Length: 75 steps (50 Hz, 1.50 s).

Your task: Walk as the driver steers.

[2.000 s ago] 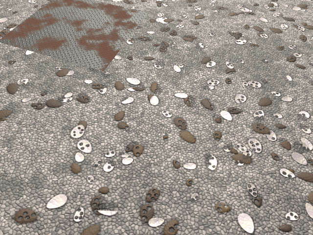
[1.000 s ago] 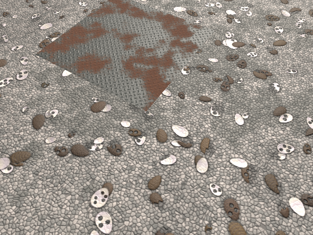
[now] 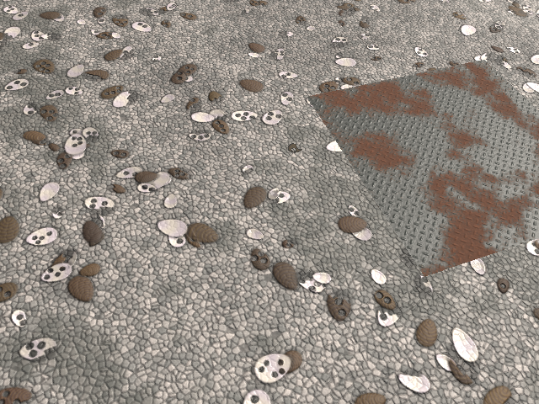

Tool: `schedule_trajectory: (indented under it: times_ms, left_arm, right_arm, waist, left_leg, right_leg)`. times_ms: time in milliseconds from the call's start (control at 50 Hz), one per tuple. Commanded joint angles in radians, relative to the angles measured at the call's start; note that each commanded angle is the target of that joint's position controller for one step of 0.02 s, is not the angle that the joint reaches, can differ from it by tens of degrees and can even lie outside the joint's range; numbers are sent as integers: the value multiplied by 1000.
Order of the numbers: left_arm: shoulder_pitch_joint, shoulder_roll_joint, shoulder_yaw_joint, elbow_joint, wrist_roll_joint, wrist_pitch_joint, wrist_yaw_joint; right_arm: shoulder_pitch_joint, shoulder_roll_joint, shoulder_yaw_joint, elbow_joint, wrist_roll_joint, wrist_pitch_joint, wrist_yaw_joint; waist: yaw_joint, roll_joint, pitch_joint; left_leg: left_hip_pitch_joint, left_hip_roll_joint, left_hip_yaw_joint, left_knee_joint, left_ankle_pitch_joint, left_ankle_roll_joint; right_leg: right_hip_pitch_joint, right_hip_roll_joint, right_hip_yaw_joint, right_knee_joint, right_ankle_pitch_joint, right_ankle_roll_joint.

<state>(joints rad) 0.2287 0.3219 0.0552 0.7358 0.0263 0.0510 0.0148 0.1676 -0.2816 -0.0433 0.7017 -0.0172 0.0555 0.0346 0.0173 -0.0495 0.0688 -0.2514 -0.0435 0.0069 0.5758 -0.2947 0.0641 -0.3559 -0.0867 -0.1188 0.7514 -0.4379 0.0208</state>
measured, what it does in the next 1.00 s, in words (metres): steps on the spot: right foot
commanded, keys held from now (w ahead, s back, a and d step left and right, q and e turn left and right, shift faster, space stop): q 0.04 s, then no key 0.96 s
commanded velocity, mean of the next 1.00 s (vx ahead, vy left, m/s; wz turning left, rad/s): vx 0.00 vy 0.00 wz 0.16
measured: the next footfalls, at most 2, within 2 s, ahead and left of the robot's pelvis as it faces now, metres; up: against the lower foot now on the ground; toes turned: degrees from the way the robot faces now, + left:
right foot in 0.42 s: +0.04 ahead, -0.11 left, +0.00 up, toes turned +7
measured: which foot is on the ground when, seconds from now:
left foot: down 0.00-1.00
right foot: up 0.00-0.40, down 0.42-1.00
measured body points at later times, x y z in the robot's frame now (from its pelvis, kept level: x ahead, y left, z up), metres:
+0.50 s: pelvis +0.00 -0.01 +0.01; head +0.01 -0.02 +0.46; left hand +0.07 +0.26 -0.10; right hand +0.13 -0.24 -0.12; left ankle +0.00 +0.09 -0.73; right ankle +0.00 -0.11 -0.73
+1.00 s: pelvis +0.00 -0.02 +0.02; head +0.01 -0.03 +0.47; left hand +0.03 +0.24 -0.12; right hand +0.06 -0.27 -0.14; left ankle +0.00 +0.09 -0.73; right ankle +0.00 -0.11 -0.73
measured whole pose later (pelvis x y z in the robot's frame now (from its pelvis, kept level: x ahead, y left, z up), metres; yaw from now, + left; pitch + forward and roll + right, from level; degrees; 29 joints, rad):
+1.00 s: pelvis +0.00 -0.02 +0.02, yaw +7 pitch -2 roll +0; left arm 0.24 0.24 -0.01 0.99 0.01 0.00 0.02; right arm 0.23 -0.24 0.00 1.09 -0.01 0.02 -0.03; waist 0.00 0.00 0.03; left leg -0.14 -0.06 -0.11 0.35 -0.18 0.02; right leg -0.12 0.04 0.00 0.37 -0.22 -0.05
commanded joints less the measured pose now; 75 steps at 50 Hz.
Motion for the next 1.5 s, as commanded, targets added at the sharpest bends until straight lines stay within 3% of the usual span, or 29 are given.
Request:
schedule_trajectory:
  times_ms: [20,40,80,140,260,340,380,400,420,440,460,480,500,540,560,620,720,980,1500]
  left_arm:
    - [-47,85,20,-110,-13,11,12]
    - [-26,87,23,-92,-20,5,8]
    - [25,106,31,-57,1,-2,-1]
    - [18,81,26,-52,-8,6,-10]
    - [-32,50,13,-53,-11,16,-6]
    - [-16,38,5,-35,-23,8,6]
    - [26,20,-2,-11,-25,-1,13]
    - [56,7,-9,4,-19,-11,17]
    - [55,33,-10,5,-4,-27,24]
    - [14,95,-8,-12,7,-42,26]
    - [-36,103,-7,-5,-8,-43,13]
    - [-77,58,-20,-7,-10,-47,4]
    - [-74,44,-25,-2,-11,-49,0]
    - [-38,54,-25,18,-15,-51,8]
    - [-24,59,-23,29,-18,-51,11]
    - [-13,44,-27,52,-19,-52,11]
    - [-12,40,-31,100,-15,-54,10]
    - [23,16,-49,230,-15,-59,13]
    - [107,-55,-62,358,-15,-61,26]
  right_arm:
    - [93,-226,-64,-41,2,-18,-22]
    - [26,-191,-53,-48,3,-15,-27]
    - [-21,-147,-38,-61,9,-20,-37]
    - [30,-137,-32,-42,12,-31,-35]
    - [78,-135,-23,-4,-4,-35,-41]
    - [54,-134,-16,17,-11,-36,-41]
    - [25,-124,-8,28,-4,-35,-46]
    - [14,-111,-1,34,5,-36,-49]
    - [35,-73,12,37,7,-43,-50]
    - [93,-35,21,45,12,-46,-47]
    - [84,-68,13,65,8,-35,-49]
    - [81,-76,14,83,-3,-31,-47]
    - [63,-76,14,99,-5,-32,-45]
    - [55,-100,7,122,-2,-38,-41]
    - [62,-90,10,137,2,-43,-42]
    - [66,-70,17,182,5,-48,-52]
    - [68,-68,19,248,7,-47,-59]
    - [85,-56,31,378,10,-47,-69]
    - [135,18,52,469,11,-49,-82]
  waist:
    - [-46,196,-32]
    - [-9,178,-17]
    - [5,205,-78]
    - [-10,149,-119]
    - [-48,171,-80]
    - [-39,172,-79]
    - [-4,151,-85]
    - [20,126,-89]
    - [4,66,-112]
    - [-47,-61,-122]
    - [-57,-101,-73]
    - [-69,-90,-60]
    - [-50,-91,-42]
    - [-30,-68,-38]
    - [-28,-47,-46]
    - [-19,19,-52]
    - [-16,44,-40]
    - [-19,42,-32]
    - [-15,47,-9]
  left_leg:
    - [95,346,-419,-283,429,221]
    - [78,267,-345,-285,384,174]
    - [131,202,-272,-260,505,147]
    - [181,211,-268,-254,549,152]
    - [172,227,-317,-268,391,164]
    - [98,218,-335,-240,407,153]
    - [64,199,-338,-208,406,125]
    - [16,180,-331,-190,368,88]
    - [-43,148,-318,-171,268,35]
    - [-86,56,-228,-118,98,-2]
    - [39,3,-148,-145,-15,-12]
    - [103,22,-152,-180,45,-13]
    - [116,27,-176,-206,118,-11]
    - [103,48,-192,-207,211,-14]
    - [93,54,-195,-212,228,-17]
    - [75,59,-200,-238,218,-26]
    - [80,69,-206,-256,219,-28]
    - [101,88,-201,-267,229,-22]
    - [77,92,-179,-248,223,-26]
  right_leg:
    - [-238,45,143,326,-108,13]
    - [-222,37,157,300,-21,8]
    - [-189,55,131,325,54,12]
    - [-171,62,129,308,68,20]
    - [-99,69,133,84,31,1]
    - [50,98,121,-78,11,-24]
    - [159,107,111,-255,101,-38]
    - [261,91,125,-413,244,-46]
    - [355,-5,230,-470,312,-57]
    - [369,-155,398,-503,400,-101]
    - [173,-196,393,-472,474,-170]
    - [140,-146,349,-470,408,-154]
    - [128,-89,310,-469,326,-114]
    - [165,-37,270,-465,298,-83]
    - [193,-30,261,-454,319,-82]
    - [226,-29,254,-439,321,-89]
    - [218,-20,250,-447,297,-90]
    - [211,-6,243,-457,305,-87]
    - [207,5,240,-444,327,-90]
Velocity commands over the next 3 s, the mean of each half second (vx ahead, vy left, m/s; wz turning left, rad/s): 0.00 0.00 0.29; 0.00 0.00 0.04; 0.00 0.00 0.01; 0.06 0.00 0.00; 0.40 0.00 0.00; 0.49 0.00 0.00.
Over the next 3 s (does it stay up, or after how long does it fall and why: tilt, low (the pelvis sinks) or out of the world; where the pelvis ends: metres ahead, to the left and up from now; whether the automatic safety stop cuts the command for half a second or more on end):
stays up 0.51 0.07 0.02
